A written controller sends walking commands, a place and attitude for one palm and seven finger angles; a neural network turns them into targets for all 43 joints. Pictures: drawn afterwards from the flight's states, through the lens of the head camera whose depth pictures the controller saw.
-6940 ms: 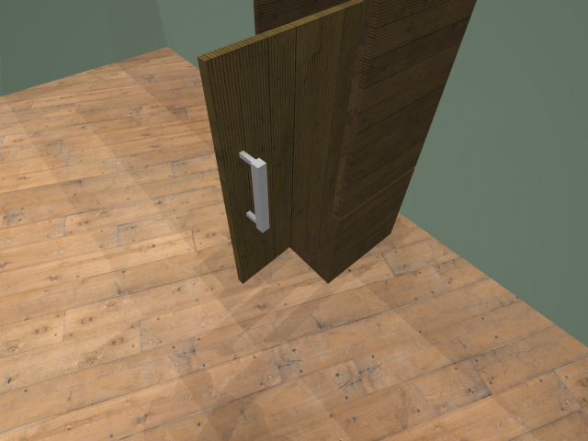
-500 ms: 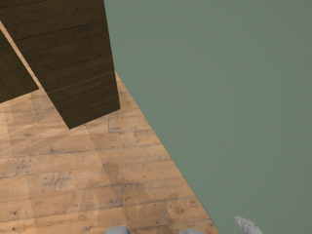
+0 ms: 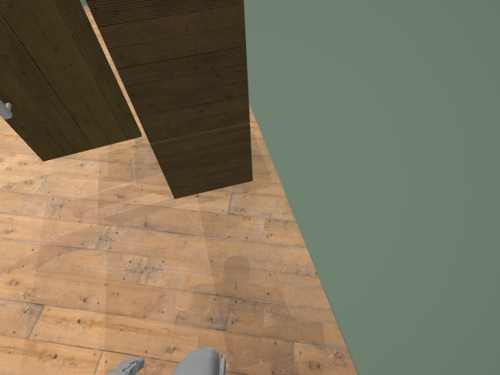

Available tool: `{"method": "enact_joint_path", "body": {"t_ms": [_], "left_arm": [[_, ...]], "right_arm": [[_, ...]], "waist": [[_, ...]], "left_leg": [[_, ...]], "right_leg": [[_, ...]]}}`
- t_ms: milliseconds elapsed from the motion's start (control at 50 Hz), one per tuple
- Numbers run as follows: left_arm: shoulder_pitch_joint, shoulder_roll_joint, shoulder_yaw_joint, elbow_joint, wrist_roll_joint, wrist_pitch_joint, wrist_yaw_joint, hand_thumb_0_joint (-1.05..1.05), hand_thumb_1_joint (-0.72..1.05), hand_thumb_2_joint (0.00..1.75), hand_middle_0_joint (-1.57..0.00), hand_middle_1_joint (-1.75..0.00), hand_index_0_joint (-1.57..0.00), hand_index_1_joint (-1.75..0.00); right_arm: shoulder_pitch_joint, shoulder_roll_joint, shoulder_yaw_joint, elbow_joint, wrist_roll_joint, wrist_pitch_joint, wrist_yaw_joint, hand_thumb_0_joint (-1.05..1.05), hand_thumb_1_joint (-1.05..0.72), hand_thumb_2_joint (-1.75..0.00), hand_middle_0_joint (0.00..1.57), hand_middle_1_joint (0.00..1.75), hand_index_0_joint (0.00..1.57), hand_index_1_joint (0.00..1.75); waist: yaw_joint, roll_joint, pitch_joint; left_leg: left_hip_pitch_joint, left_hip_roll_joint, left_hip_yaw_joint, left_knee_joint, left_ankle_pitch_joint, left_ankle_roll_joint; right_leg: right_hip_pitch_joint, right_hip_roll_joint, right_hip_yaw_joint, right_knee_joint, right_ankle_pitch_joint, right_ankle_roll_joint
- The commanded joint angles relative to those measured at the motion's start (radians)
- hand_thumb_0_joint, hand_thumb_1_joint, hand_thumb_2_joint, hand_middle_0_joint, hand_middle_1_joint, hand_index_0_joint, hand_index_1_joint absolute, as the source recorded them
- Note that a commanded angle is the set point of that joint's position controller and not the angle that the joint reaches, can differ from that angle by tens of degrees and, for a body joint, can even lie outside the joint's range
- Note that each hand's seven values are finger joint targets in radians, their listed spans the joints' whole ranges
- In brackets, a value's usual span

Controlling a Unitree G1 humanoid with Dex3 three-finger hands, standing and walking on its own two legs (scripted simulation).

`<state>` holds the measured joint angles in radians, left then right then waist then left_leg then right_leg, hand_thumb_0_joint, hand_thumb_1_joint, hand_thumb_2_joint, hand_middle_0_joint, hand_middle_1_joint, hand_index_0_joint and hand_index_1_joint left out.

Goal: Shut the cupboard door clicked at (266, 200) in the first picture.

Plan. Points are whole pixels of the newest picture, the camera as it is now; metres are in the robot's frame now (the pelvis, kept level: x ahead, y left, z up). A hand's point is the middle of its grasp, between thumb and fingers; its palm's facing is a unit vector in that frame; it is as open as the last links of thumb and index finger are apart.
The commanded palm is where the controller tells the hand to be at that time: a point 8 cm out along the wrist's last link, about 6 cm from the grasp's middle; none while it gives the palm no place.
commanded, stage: turn to face it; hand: left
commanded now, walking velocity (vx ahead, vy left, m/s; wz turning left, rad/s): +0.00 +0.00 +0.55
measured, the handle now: out of the picture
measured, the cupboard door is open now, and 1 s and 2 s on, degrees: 94 94 94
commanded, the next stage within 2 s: take the last steps up to it in 0.58 s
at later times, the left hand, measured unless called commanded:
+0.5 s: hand out of the picture +0.05 +0.23 -0.16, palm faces +0.24 -0.94 -0.25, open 7.3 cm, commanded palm none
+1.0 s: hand out of the picture -0.05 +0.17 -0.17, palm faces +0.47 -0.86 -0.20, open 7.3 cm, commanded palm none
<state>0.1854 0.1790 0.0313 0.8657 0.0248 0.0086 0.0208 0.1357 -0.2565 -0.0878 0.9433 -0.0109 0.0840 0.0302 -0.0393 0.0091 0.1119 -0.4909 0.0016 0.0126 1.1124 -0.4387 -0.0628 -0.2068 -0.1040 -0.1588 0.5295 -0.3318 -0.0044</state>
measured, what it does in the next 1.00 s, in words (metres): steps on the spot, turning left: left foot, then right foot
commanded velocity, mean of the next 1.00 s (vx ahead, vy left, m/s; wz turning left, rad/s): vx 0.10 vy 0.05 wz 0.28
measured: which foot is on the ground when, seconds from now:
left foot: up 0.00-0.16, down 0.18-0.60, up 0.62-1.00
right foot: down 0.00-0.18, up 0.20-0.56, down 0.58-1.00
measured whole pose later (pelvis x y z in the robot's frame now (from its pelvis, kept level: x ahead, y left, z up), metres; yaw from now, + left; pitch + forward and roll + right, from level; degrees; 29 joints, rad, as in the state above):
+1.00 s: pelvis +0.04 +0.01 +0.01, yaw +24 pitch +0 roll +1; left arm 0.34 0.18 0.06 1.05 0.04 -0.04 0.01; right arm 0.16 -0.21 -0.07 1.03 -0.02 0.06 0.04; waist 0.04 -0.03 0.07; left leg -0.42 0.05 0.06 0.82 -0.37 -0.04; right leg -0.11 -0.13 -0.23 0.40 -0.28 0.03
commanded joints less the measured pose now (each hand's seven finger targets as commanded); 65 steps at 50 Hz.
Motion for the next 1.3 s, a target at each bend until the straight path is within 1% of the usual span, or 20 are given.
{"method": "enact_joint_path", "body": {"t_ms": [0, 60, 120, 140, 160, 180, 300, 460, 520, 540, 580, 620, 700, 940, 1000, 1060, 1100, 1140, 1220, 1280], "left_arm": [[0.099, 0.220, 0.064, -0.040, 0.001, -0.024, 0.015, 0.00, 0.90, 0.90, -0.20, -0.30, -0.20, -0.30], [0.114, 0.242, 0.076, -0.024, 0.006, -0.022, 0.013, 0.00, 0.90, 0.90, -0.20, -0.30, -0.20, -0.30], [0.090, 0.252, 0.082, -0.019, -0.006, -0.022, 0.005, 0.00, 0.90, 0.90, -0.20, -0.30, -0.20, -0.30], [0.074, 0.225, 0.076, -0.030, -0.013, -0.020, 0.000, 0.00, 0.90, 0.90, -0.20, -0.30, -0.20, -0.30], [0.053, 0.144, 0.054, -0.072, -0.022, -0.016, -0.010, 0.00, 0.90, 0.90, -0.20, -0.30, -0.20, -0.30], [-0.003, 0.154, 0.043, -0.093, -0.009, 0.002, 0.001, 0.00, 0.90, 0.90, -0.20, -0.30, -0.20, -0.30], [0.042, 0.128, 0.048, 0.007, -0.008, 0.024, -0.011, 0.00, 0.90, 0.90, -0.20, -0.30, -0.20, -0.30], [0.024, 0.103, 0.036, 0.002, -0.011, 0.018, -0.011, 0.00, 0.90, 0.90, -0.20, -0.30, -0.20, -0.30], [0.104, 0.106, 0.039, 0.027, -0.013, 0.002, -0.007, 0.00, 0.90, 0.90, -0.20, -0.30, -0.20, -0.30], [0.140, 0.139, 0.044, 0.037, -0.010, -0.011, -0.003, 0.00, 0.90, 0.90, -0.20, -0.30, -0.20, -0.30], [0.146, 0.264, 0.057, 0.036, 0.006, -0.024, 0.005, 0.00, 0.90, 0.90, -0.20, -0.30, -0.20, -0.30], [0.086, 0.204, 0.048, 0.030, -0.003, -0.030, 0.012, 0.00, 0.90, 0.90, -0.20, -0.30, -0.20, -0.30], [0.071, 0.152, 0.042, 0.030, -0.005, -0.039, 0.011, 0.00, 0.90, 0.90, -0.20, -0.30, -0.20, -0.30], [0.218, 0.181, 0.069, 0.153, 0.011, -0.067, -0.006, 0.00, 0.90, 0.90, -0.20, -0.30, -0.20, -0.30], [0.193, 0.203, 0.073, 0.160, 0.011, -0.063, -0.012, 0.00, 0.90, 0.90, -0.20, -0.30, -0.20, -0.30], [0.128, 0.192, 0.073, 0.154, 0.006, -0.051, -0.020, 0.00, 0.90, 0.90, -0.20, -0.30, -0.20, -0.30], [0.057, 0.077, 0.045, 0.076, -0.001, -0.041, -0.031, 0.00, 0.90, 0.90, -0.20, -0.30, -0.20, -0.30], [-0.003, 0.080, 0.036, 0.069, 0.001, -0.042, -0.024, 0.00, 0.90, 0.90, -0.20, -0.30, -0.20, -0.30], [0.103, 0.062, 0.033, 0.141, 0.007, -0.032, -0.034, 0.00, 0.90, 0.90, -0.20, -0.30, -0.20, -0.30], [0.098, 0.060, 0.035, 0.143, 0.006, -0.026, -0.027, 0.00, 0.90, 0.90, -0.20, -0.30, -0.20, -0.30]], "right_arm": [[-0.107, -0.034, 0.010, -0.103, -0.001, -0.031, 0.006, 0.00, -0.90, -0.90, 0.20, 0.30, 0.20, 0.30], [-0.108, -0.028, 0.018, -0.110, 0.003, -0.043, 0.005, 0.00, -0.90, -0.90, 0.20, 0.30, 0.20, 0.30], [-0.006, -0.063, 0.011, -0.088, -0.005, -0.057, -0.002, 0.00, -0.90, -0.90, 0.20, 0.30, 0.20, 0.30], [0.066, -0.126, -0.005, -0.071, -0.011, -0.066, -0.005, 0.00, -0.90, -0.90, 0.20, 0.30, 0.20, 0.30], [0.144, -0.248, -0.036, -0.063, -0.019, -0.072, -0.013, 0.00, -0.90, -0.90, 0.20, 0.30, 0.20, 0.30], [0.192, -0.267, -0.033, -0.043, -0.007, -0.061, -0.023, 0.00, -0.90, -0.90, 0.20, 0.30, 0.20, 0.30], [0.028, -0.147, 0.008, -0.074, -0.011, -0.079, -0.053, 0.00, -0.90, -0.90, 0.20, 0.30, 0.20, 0.30], [0.029, -0.140, 0.002, -0.055, -0.018, -0.067, -0.045, 0.00, -0.90, -0.90, 0.20, 0.30, 0.20, 0.30], [0.007, -0.127, 0.000, -0.051, -0.011, -0.063, -0.043, 0.00, -0.90, -0.90, 0.20, 0.30, 0.20, 0.30], [0.008, -0.105, 0.003, -0.049, -0.002, -0.065, -0.039, 0.00, -0.90, -0.90, 0.20, 0.30, 0.20, 0.30], [0.015, -0.031, 0.013, -0.074, 0.006, -0.058, -0.028, 0.00, -0.90, -0.90, 0.20, 0.30, 0.20, 0.30], [0.000, -0.053, -0.001, -0.039, -0.003, -0.037, -0.031, 0.00, -0.90, -0.90, 0.20, 0.30, 0.20, 0.30], [0.042, -0.017, 0.009, 0.011, -0.006, -0.037, -0.019, 0.00, -0.90, -0.90, 0.20, 0.30, 0.20, 0.30], [-0.106, 0.009, 0.018, -0.037, -0.009, -0.063, 0.019, 0.00, -0.90, -0.90, 0.20, 0.30, 0.20, 0.30], [-0.079, 0.010, 0.026, -0.038, -0.006, -0.074, 0.023, 0.00, -0.90, -0.90, 0.20, 0.30, 0.20, 0.30], [0.138, -0.053, 0.014, 0.021, -0.008, -0.092, 0.007, 0.00, -0.90, -0.90, 0.20, 0.30, 0.20, 0.30], [0.386, -0.233, -0.030, 0.074, -0.026, -0.096, -0.026, 0.00, -0.90, -0.90, 0.20, 0.30, 0.20, 0.30], [0.290, -0.168, -0.004, 0.054, -0.015, -0.102, -0.045, 0.00, -0.90, -0.90, 0.20, 0.30, 0.20, 0.30], [0.193, -0.048, 0.037, 0.038, -0.010, -0.139, -0.051, 0.00, -0.90, -0.90, 0.20, 0.30, 0.20, 0.30], [0.237, -0.022, 0.039, 0.070, -0.007, -0.152, -0.053, 0.00, -0.90, -0.90, 0.20, 0.30, 0.20, 0.30]], "waist": [[0.081, -0.206, -0.137], [0.088, -0.229, -0.154], [0.022, -0.176, -0.203], [-0.021, -0.034, -0.260], [-0.062, 0.303, -0.293], [-0.067, 0.199, -0.295], [0.033, 0.117, -0.172], [0.029, 0.158, -0.140], [0.070, 0.120, -0.160], [0.086, 0.057, -0.175], [0.089, -0.280, -0.162], [0.068, -0.264, -0.091], [0.051, -0.178, -0.108], [0.117, -0.181, -0.035], [0.094, -0.186, -0.035], [-0.020, -0.055, -0.099], [-0.119, 0.335, -0.134], [-0.056, 0.195, -0.115], [0.039, 0.073, -0.063], [0.054, 0.052, -0.084]], "left_leg": [[-0.028, 0.014, 0.056, -0.191, -0.006, -0.005], [0.040, 0.002, 0.091, -0.353, -0.018, 0.017], [0.270, -0.022, 0.119, -0.614, 0.190, 0.046], [0.474, 0.080, 0.017, -0.688, 0.436, 0.085], [0.635, 0.385, -0.380, -0.693, 0.917, 0.258], [0.588, 0.452, -0.363, -0.689, 1.020, 0.322], [0.387, 0.253, -0.142, -0.743, 0.775, 0.231], [0.295, 0.232, -0.194, -0.748, 0.574, 0.228], [0.227, 0.189, -0.191, -0.676, 0.493, 0.184], [0.179, 0.141, -0.163, -0.608, 0.405, 0.137], [0.011, -0.048, -0.018, -0.229, -0.167, 0.041], [-0.031, -0.010, -0.073, 0.010, -0.105, 0.037], [-0.045, 0.019, -0.036, 0.027, 0.042, 0.011], [-0.064, 0.063, 0.046, -0.334, 0.066, 0.022], [0.085, 0.032, 0.096, -0.466, 0.079, 0.041], [0.472, 0.000, 0.136, -0.656, 0.126, 0.056], [0.608, 0.357, -0.423, -0.898, -0.067, 0.226], [0.494, 0.367, -0.416, -0.929, -0.092, 0.270], [0.406, 0.234, -0.137, -0.928, 0.327, 0.223], [0.466, 0.223, -0.087, -0.923, 0.557, 0.233]], "right_leg": [[0.204, -0.238, 0.076, -0.106, 0.715, -0.096], [0.227, -0.258, 0.059, -0.058, 0.760, -0.099], [0.132, -0.234, -0.007, 0.106, 0.730, -0.034], [-0.026, -0.193, -0.038, 0.282, 0.536, 0.015], [-0.337, -0.039, -0.034, 0.524, -0.239, 0.086], [-0.363, -0.028, 0.101, 0.608, -0.350, 0.070], [-0.311, -0.008, 0.145, 0.589, -0.099, 0.082], [-0.145, 0.056, 0.095, 0.253, -0.102, 0.069], [0.026, 0.075, 0.078, -0.002, 0.073, 0.057], [0.124, 0.031, 0.123, -0.131, 0.170, 0.046], [0.131, -0.350, 0.448, -0.245, 0.380, -0.134], [0.051, -0.285, 0.405, -0.244, 0.423, -0.168], [0.113, -0.204, 0.212, -0.224, 0.430, -0.110], [0.174, -0.303, 0.183, -0.336, 0.030, -0.122], [0.086, -0.290, 0.116, -0.292, 0.041, -0.102], [-0.136, -0.208, -0.001, -0.082, -0.047, -0.036], [-0.481, 0.028, -0.046, 0.502, -0.319, 0.034], [-0.545, -0.031, 0.117, 0.712, -0.181, -0.011], [-0.441, -0.045, 0.120, 0.649, 0.032, 0.004], [-0.449, -0.028, 0.115, 0.604, 0.082, 0.015]]}}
